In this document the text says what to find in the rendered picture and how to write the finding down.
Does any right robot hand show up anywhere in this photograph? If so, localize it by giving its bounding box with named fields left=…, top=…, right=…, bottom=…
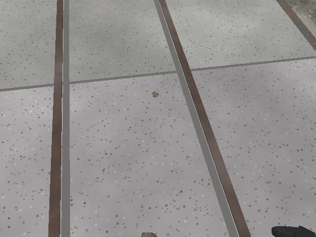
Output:
left=272, top=225, right=316, bottom=237

